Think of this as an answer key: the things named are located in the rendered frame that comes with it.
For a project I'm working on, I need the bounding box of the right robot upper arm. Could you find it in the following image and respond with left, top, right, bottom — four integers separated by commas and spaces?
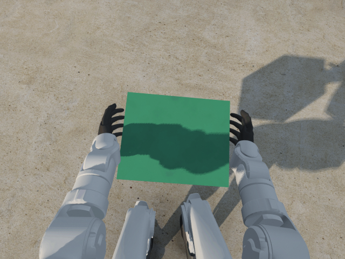
241, 224, 309, 259

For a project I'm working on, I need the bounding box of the robot right hand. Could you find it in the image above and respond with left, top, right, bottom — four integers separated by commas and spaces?
230, 110, 254, 146

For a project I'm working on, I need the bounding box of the right robot shin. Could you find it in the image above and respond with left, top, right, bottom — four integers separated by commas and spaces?
186, 193, 211, 253

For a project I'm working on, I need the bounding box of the left robot upper arm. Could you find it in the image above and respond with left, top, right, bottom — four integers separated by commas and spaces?
40, 216, 106, 259

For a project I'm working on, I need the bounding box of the robot left forearm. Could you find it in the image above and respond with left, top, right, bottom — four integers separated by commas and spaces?
39, 133, 121, 259

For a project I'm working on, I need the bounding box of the carton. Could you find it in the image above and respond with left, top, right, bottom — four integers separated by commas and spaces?
116, 92, 230, 187

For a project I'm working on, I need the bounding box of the right robot thigh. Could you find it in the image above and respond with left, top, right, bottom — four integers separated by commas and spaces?
181, 198, 232, 259

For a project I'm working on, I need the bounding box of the robot left hand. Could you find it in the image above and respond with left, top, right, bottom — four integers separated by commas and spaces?
98, 104, 125, 137

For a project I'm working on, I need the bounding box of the robot right forearm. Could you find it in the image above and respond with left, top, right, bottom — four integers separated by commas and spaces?
230, 140, 310, 259

